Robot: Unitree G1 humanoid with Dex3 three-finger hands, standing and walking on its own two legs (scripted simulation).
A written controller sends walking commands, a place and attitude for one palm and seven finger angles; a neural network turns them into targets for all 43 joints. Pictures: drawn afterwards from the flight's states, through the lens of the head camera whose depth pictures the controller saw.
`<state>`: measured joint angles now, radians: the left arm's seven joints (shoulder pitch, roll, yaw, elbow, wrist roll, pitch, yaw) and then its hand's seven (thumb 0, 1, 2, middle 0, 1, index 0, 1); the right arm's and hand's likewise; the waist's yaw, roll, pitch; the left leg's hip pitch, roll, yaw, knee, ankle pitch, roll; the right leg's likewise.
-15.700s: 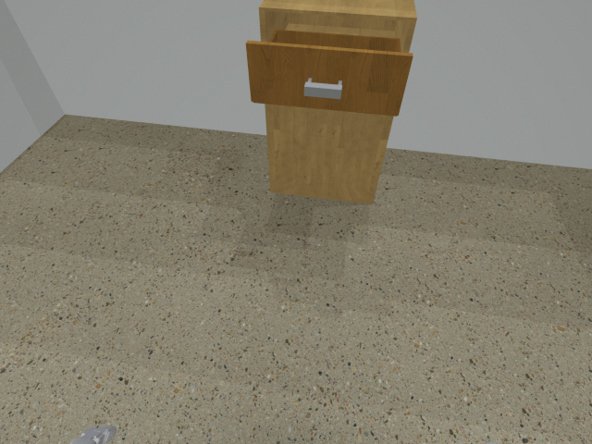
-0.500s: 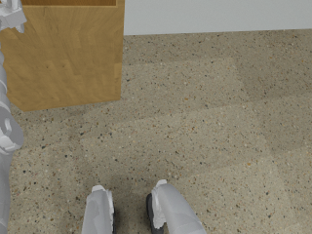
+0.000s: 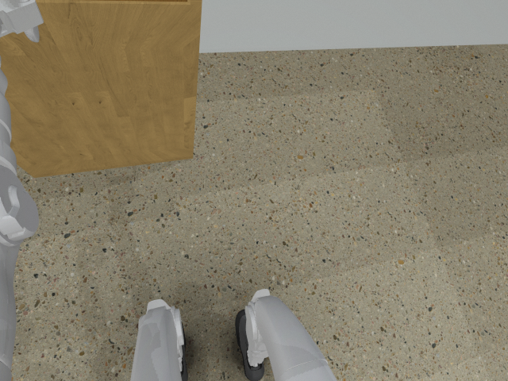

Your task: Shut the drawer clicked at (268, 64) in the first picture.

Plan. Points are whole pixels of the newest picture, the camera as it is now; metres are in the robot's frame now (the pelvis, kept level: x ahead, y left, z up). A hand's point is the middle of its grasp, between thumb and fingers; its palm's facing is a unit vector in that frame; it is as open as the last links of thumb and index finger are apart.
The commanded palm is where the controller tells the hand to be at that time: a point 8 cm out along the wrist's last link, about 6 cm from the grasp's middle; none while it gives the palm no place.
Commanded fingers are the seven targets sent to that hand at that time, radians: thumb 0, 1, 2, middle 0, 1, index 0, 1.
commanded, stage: pull the fist back off the drawer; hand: left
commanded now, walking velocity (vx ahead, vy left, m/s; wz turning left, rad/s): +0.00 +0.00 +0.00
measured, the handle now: out of the picture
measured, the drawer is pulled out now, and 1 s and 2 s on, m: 0.00 0.00 0.00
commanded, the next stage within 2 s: draw the hand back to the body in 0.50 s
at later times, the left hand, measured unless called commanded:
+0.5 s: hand (47, 8) +0.60 +0.19 +0.09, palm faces +0.08 -1.00 -0.03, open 3.3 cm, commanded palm +0.58 +0.21 +0.09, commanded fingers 0.00 0.90 0.90 -1.40 -1.60 -1.40 -1.60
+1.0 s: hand out of the picture +0.48 +0.21 +0.15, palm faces +0.10 -0.99 -0.03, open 3.3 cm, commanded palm +0.44 +0.25 +0.16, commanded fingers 0.00 0.90 0.90 -1.40 -1.60 -1.40 -1.60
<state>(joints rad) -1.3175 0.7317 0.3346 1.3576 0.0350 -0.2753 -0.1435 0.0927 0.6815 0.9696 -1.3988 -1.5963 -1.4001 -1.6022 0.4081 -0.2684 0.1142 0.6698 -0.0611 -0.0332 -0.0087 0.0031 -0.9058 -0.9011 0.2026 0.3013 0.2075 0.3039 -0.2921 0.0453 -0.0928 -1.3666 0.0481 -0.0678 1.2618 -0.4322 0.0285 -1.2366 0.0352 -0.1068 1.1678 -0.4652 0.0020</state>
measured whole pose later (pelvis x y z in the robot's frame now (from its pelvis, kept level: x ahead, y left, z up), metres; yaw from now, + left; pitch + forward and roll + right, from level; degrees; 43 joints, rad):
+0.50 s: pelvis +0.02 -0.01 +0.01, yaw +0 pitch +29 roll -6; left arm -1.14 0.62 0.41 1.22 0.00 -0.30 -0.14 0.04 0.86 0.93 -1.40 -1.60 -1.40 -1.60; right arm 0.41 -0.26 0.08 0.64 -0.05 0.04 0.03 0.00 -0.91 -0.90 0.20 0.30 0.21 0.30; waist -0.24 0.05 -0.09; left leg -1.27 0.06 -0.05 1.22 -0.46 0.02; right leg -1.16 0.05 -0.08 1.14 -0.49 -0.01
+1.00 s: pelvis +0.08 -0.01 +0.08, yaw +1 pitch +17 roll -3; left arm -0.41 0.37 0.32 0.62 -0.21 -0.28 -0.20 0.02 0.90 0.90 -1.40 -1.60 -1.40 -1.60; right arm 0.36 -0.26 0.01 0.57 0.05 0.07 0.01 0.01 -0.91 -0.90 0.20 0.30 0.20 0.30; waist -0.09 0.03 -0.13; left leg -0.75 0.05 0.00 0.90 -0.44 0.01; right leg -0.65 0.04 -0.03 0.83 -0.46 -0.01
